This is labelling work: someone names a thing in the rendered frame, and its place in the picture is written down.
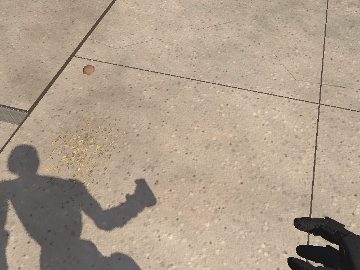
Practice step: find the right robot hand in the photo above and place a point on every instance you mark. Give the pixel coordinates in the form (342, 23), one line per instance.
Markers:
(348, 256)

